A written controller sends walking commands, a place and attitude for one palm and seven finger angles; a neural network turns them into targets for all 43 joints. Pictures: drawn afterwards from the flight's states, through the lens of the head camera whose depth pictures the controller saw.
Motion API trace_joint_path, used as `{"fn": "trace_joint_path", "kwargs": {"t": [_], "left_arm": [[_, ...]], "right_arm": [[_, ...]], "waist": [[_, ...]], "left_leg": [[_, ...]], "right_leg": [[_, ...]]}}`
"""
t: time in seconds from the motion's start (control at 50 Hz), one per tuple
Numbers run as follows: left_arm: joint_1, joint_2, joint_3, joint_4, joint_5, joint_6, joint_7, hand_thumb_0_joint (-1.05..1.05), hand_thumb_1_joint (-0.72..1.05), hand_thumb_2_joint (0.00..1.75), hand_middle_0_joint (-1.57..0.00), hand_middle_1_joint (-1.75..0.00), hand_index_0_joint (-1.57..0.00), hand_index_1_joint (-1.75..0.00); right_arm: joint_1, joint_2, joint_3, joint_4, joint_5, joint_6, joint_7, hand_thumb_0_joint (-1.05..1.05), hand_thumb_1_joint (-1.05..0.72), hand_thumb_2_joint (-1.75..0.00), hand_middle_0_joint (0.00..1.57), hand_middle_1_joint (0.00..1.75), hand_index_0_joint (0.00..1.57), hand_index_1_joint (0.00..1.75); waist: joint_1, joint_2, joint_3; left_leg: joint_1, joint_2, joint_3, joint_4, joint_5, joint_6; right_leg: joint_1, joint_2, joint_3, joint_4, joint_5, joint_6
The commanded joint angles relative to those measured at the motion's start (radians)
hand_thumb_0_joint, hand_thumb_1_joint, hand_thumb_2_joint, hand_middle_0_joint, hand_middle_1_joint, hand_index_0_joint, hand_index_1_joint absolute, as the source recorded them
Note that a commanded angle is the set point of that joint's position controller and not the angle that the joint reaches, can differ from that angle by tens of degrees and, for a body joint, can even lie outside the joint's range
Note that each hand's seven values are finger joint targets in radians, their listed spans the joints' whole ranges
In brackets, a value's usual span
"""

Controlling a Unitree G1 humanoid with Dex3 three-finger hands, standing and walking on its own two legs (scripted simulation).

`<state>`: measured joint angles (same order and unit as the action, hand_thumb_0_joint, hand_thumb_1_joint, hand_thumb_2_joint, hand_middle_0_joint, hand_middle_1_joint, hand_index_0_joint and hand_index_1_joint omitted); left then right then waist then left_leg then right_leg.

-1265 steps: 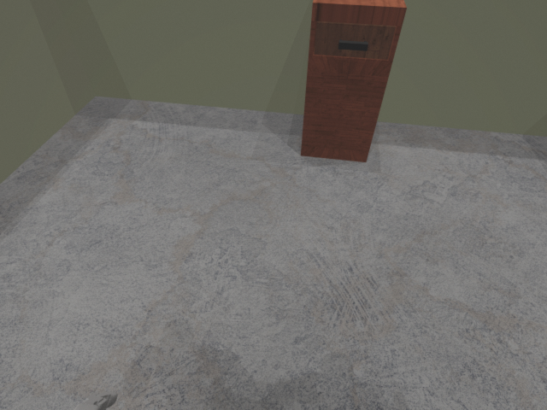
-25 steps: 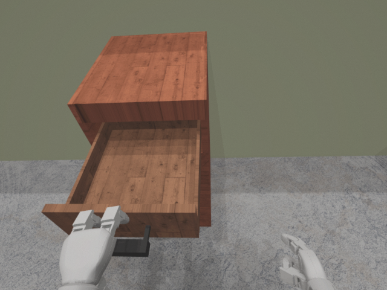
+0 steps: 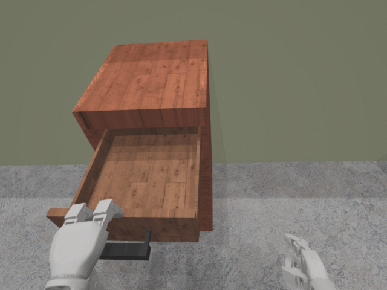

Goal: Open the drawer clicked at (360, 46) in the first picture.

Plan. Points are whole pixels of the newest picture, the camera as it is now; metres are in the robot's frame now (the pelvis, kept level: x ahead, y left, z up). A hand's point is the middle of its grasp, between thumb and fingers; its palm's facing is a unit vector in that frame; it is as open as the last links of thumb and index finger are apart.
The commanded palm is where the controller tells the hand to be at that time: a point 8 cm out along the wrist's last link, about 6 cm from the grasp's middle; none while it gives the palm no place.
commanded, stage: lift the hand off the handle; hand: left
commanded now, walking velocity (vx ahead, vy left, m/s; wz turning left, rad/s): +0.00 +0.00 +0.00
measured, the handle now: (124, 242) +0.24 +0.21 -0.07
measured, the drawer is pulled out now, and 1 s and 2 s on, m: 0.29 0.29 0.29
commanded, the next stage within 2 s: draw the hand back to the body in 0.56 s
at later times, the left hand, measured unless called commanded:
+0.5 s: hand (96, 234) +0.20 +0.20 +0.07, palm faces +0.06 -0.19 -0.98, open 13.9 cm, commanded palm +0.16 +0.20 +0.14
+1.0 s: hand (73, 238) +0.18 +0.23 +0.09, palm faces +0.08 -0.15 -0.99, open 13.9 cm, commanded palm +0.15 +0.23 +0.16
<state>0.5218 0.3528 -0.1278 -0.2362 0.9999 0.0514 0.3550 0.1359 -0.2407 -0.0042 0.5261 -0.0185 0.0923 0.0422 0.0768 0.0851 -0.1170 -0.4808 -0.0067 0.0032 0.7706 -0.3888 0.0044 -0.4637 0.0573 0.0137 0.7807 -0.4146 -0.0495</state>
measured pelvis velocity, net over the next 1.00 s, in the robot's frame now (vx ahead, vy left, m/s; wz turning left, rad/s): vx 0.01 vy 0.02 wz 0.00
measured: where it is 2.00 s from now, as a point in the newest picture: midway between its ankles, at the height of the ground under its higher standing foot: outside the picture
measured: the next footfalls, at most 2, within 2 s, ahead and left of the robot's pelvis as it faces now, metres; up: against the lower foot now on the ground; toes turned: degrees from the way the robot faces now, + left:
none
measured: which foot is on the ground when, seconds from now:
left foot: down 0.00-1.00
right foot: down 0.00-1.00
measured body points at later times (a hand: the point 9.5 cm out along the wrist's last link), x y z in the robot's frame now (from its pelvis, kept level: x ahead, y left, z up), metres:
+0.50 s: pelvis +0.01 +0.01 +0.01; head +0.01 -0.03 +0.46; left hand +0.19 +0.21 +0.13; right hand +0.23 -0.19 -0.08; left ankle +0.00 +0.12 -0.71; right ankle -0.01 -0.09 -0.71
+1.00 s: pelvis +0.01 +0.02 +0.01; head +0.00 -0.03 +0.46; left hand +0.17 +0.24 +0.15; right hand +0.23 -0.18 -0.07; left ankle +0.00 +0.12 -0.71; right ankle -0.01 -0.09 -0.71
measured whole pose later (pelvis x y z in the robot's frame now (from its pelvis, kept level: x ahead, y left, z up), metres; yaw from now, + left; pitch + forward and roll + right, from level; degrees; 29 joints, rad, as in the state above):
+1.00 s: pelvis +0.01 +0.02 +0.01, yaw +0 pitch +3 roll +0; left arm 0.58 0.41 -0.07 -0.44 0.93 0.10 0.21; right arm 0.14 -0.24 0.02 0.49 0.01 0.11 0.06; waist 0.10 0.11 -0.10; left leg -0.36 -0.01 0.01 0.67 -0.36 0.02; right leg -0.33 0.05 0.02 0.65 -0.37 -0.03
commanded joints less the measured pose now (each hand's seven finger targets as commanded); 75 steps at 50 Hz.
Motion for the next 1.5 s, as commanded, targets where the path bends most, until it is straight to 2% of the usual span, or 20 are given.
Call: {"fn": "trace_joint_path", "kwargs": {"t": [0.0,0.12,0.14,0.28,0.34,0.36,0.52,0.64,0.68,0.88,0.96,1.04,1.24,1.26,1.28,1.3,1.32,1.38,1.4,1.48], "left_arm": [[-0.036,0.130,0.109,-0.232,-0.007,-0.007,0.027,0.00,-0.50,0.30,-0.30,-1.20,-0.30,-1.20],[-0.061,0.120,0.078,-0.255,-0.014,0.008,0.000,0.00,-0.50,0.30,-0.30,-1.20,-0.30,-1.20],[-0.077,0.148,0.103,-0.256,-0.001,0.008,-0.001,0.00,-0.50,0.30,-0.30,-1.20,-0.30,-1.20],[-0.067,0.162,0.133,-0.281,-0.021,0.023,-0.021,0.00,-0.50,0.30,-0.30,-1.20,-0.30,-1.20],[-0.064,0.120,0.076,-0.304,-0.032,0.031,-0.052,0.00,-0.50,0.30,-0.30,-1.20,-0.30,-1.20],[-0.064,0.110,0.064,-0.320,-0.039,0.034,-0.059,0.00,-0.50,0.30,-0.30,-1.20,-0.30,-1.20],[-0.016,0.135,0.091,-0.338,-0.014,0.031,-0.083,0.00,-0.50,0.30,-0.30,-1.20,-0.30,-1.20],[-0.016,0.119,0.076,-0.397,-0.005,0.025,-0.068,0.00,-0.50,0.30,-0.30,-1.20,-0.30,-1.20],[-0.002,0.161,0.126,-0.422,-0.011,0.022,-0.056,0.00,-0.50,0.30,-0.30,-1.20,-0.30,-1.20],[0.020,0.162,0.143,-0.407,-0.061,0.038,-0.098,0.00,-0.50,0.30,-0.30,-1.20,-0.30,-1.20],[-0.005,0.217,0.180,-0.418,-0.066,0.031,-0.123,0.00,-0.50,0.30,-0.30,-1.20,-0.30,-1.20],[0.003,0.226,0.197,-0.426,-0.069,0.017,-0.131,0.00,-0.50,0.30,-0.30,-1.20,-0.30,-1.20],[-0.023,0.268,0.261,-0.407,-0.105,0.005,-0.156,0.00,-0.50,0.30,-0.30,-1.20,-0.30,-1.20],[-0.054,-0.122,0.171,-0.402,-0.870,-0.064,-0.199,0.00,-0.47,0.32,-0.30,-1.18,-0.30,-1.18],[-0.004,-0.011,0.235,-0.358,-0.906,-0.104,-0.207,0.00,-0.43,0.33,-0.29,-1.15,-0.29,-1.15],[0.028,0.020,0.269,-0.332,-0.908,-0.121,-0.203,0.00,-0.40,0.34,-0.29,-1.13,-0.29,-1.13],[0.011,0.080,0.332,-0.442,-0.969,-0.145,-0.202,0.00,-0.36,0.36,-0.29,-1.11,-0.29,-1.11],[-0.056,0.181,0.432,-0.551,-1.004,-0.192,-0.180,0.00,-0.26,0.40,-0.28,-1.04,-0.28,-1.04],[-0.020,0.134,0.402,-0.540,-1.009,-0.198,-0.184,0.00,-0.22,0.42,-0.28,-1.02,-0.28,-1.02],[-0.008,0.108,0.409,-0.511,-1.029,-0.199,-0.202,0.00,-0.08,0.48,-0.27,-0.93,-0.27,-0.93]], "right_arm": [[-0.151,-0.072,-0.031,-0.173,0.003,-0.058,-0.001,0.00,-0.90,-0.90,0.20,0.30,0.20,0.30],[-0.167,-0.067,-0.026,-0.181,0.012,-0.054,0.001,0.00,-0.90,-0.90,0.20,0.30,0.20,0.30],[-0.168,-0.071,-0.024,-0.178,0.006,-0.052,0.000,0.00,-0.90,-0.90,0.20,0.30,0.20,0.30],[-0.174,-0.063,-0.020,-0.182,0.019,-0.057,-0.004,0.00,-0.90,-0.90,0.20,0.30,0.20,0.30],[-0.170,-0.065,-0.021,-0.183,0.020,-0.051,0.003,0.00,-0.90,-0.90,0.20,0.30,0.20,0.30],[-0.173,-0.062,-0.020,-0.189,0.024,-0.053,0.006,0.00,-0.90,-0.90,0.20,0.30,0.20,0.30],[-0.156,-0.060,-0.012,-0.202,0.023,-0.053,0.020,0.00,-0.90,-0.90,0.20,0.30,0.20,0.30],[-0.142,-0.064,-0.023,-0.211,0.014,-0.046,0.030,0.00,-0.90,-0.90,0.20,0.30,0.20,0.30],[-0.150,-0.066,-0.018,-0.217,0.016,-0.051,0.026,0.00,-0.90,-0.90,0.20,0.30,0.20,0.30],[-0.170,-0.070,-0.012,-0.217,0.031,-0.044,0.014,0.00,-0.90,-0.90,0.20,0.30,0.20,0.30],[-0.163,-0.076,-0.006,-0.215,0.028,-0.041,0.002,0.00,-0.90,-0.90,0.20,0.30,0.20,0.30],[-0.156,-0.079,-0.008,-0.214,0.025,-0.039,-0.006,0.00,-0.90,-0.90,0.20,0.30,0.20,0.30],[-0.161,-0.086,-0.009,-0.200,0.030,-0.043,-0.024,0.00,-0.90,-0.90,0.20,0.30,0.20,0.30],[-0.091,-0.009,0.000,-0.250,0.054,-0.123,-0.055,0.00,-0.90,-0.90,0.20,0.30,0.20,0.30],[-0.094,-0.035,0.008,-0.227,0.051,-0.181,-0.080,0.00,-0.90,-0.90,0.20,0.30,0.20,0.30],[-0.080,-0.039,0.015,-0.210,0.047,-0.201,-0.091,0.00,-0.90,-0.90,0.20,0.30,0.20,0.30],[-0.083,-0.046,0.014,-0.208,0.042,-0.204,-0.113,0.00,-0.90,-0.90,0.20,0.30,0.20,0.30],[-0.079,-0.048,0.024,-0.165,0.024,-0.265,-0.143,0.00,-0.90,-0.90,0.20,0.30,0.20,0.30],[-0.065,-0.041,0.028,-0.155,0.020,-0.276,-0.142,0.00,-0.90,-0.90,0.20,0.30,0.20,0.30],[-0.064,-0.040,0.025,-0.117,0.026,-0.303,-0.125,0.00,-0.90,-0.90,0.20,0.30,0.20,0.30]], "waist": [[0.005,-0.091,-0.130],[-0.008,-0.112,-0.051],[0.008,-0.092,-0.073],[0.017,-0.077,-0.101],[0.019,-0.058,-0.104],[0.008,-0.067,-0.084],[0.024,-0.105,-0.066],[0.028,-0.038,-0.110],[0.028,-0.044,-0.115],[0.020,-0.075,-0.060],[0.022,-0.085,-0.038],[0.035,-0.032,-0.026],[0.031,-0.040,0.001],[-0.086,-0.164,0.062],[-0.058,-0.176,0.048],[-0.047,-0.160,0.067],[-0.032,-0.157,0.036],[-0.017,-0.021,0.020],[-0.020,0.019,0.034],[-0.022,0.070,0.098]], "left_leg": [[0.143,-0.007,0.006,-0.081,0.221,0.035],[0.141,-0.003,0.002,-0.107,0.200,0.039],[0.152,-0.005,0.006,-0.107,0.206,0.038],[0.193,-0.002,0.001,-0.132,0.248,0.033],[0.210,0.002,0.004,-0.140,0.293,0.036],[0.211,0.005,0.001,-0.145,0.296,0.037],[0.220,0.013,0.001,-0.149,0.320,0.033],[0.237,0.014,0.004,-0.129,0.351,0.031],[0.241,0.014,-0.005,-0.127,0.361,0.028],[0.236,0.016,-0.010,-0.159,0.325,0.033],[0.237,0.018,-0.004,-0.179,0.294,0.036],[0.246,0.019,-0.008,-0.196,0.277,0.034],[0.259,0.017,-0.014,-0.233,0.242,0.032],[0.379,0.035,-0.033,-0.249,0.177,0.060],[0.383,0.046,-0.038,-0.272,0.149,0.053],[0.365,0.039,-0.034,-0.282,0.131,0.050],[0.368,0.036,-0.033,-0.294,0.178,0.045],[0.361,0.026,-0.026,-0.304,0.247,0.027],[0.358,0.021,-0.023,-0.309,0.272,0.025],[0.351,0.031,-0.034,-0.325,0.357,0.007]], "right_leg": [[0.014,-0.038,0.041,-0.174,0.270,0.004],[0.007,-0.042,0.039,-0.202,0.239,0.007],[0.009,-0.040,0.040,-0.208,0.234,0.006],[0.073,-0.041,0.046,-0.219,0.279,0.000],[0.078,-0.038,0.016,-0.215,0.320,0.005],[0.078,-0.043,0.019,-0.216,0.322,0.005],[0.081,-0.035,0.017,-0.221,0.330,0.001],[0.074,-0.028,0.018,-0.207,0.342,-0.009],[0.086,-0.032,0.038,-0.210,0.363,-0.010],[0.094,-0.042,0.023,-0.243,0.340,0.006],[0.095,-0.047,0.017,-0.268,0.300,0.013],[0.097,-0.040,0.003,-0.284,0.243,0.006],[0.115,-0.041,-0.006,-0.325,0.200,0.012],[0.172,-0.030,-0.057,-0.322,0.195,0.023],[0.173,-0.029,-0.046,-0.329,0.151,0.023],[0.177,-0.030,-0.051,-0.337,0.133,0.023],[0.215,-0.051,-0.048,-0.356,0.173,0.028],[0.259,-0.075,-0.033,-0.374,0.234,0.025],[0.261,-0.075,-0.039,-0.375,0.266,0.019],[0.271,-0.071,-0.048,-0.394,0.327,0.012]]}}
